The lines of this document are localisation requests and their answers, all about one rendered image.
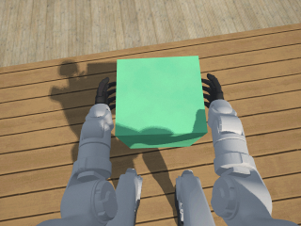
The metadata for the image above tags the robot right upper arm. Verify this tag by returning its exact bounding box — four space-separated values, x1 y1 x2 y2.
211 175 300 226

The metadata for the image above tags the robot right shin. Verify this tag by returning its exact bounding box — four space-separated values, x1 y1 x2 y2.
178 169 200 221

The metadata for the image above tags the carton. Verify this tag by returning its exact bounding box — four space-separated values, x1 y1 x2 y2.
115 56 208 149

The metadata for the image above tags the robot left upper arm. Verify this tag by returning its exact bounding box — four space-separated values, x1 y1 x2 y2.
36 179 119 226

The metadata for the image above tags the robot left forearm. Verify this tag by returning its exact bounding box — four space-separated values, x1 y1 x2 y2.
60 104 114 216

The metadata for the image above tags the robot right forearm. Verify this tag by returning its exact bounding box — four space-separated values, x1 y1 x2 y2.
207 99 273 212

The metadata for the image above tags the right robot hand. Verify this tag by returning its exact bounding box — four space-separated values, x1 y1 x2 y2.
201 73 225 108

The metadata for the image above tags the left robot hand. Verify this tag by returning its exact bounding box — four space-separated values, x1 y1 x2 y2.
95 77 117 111

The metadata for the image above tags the robot right thigh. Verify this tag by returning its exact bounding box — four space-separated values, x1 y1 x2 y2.
175 174 215 226

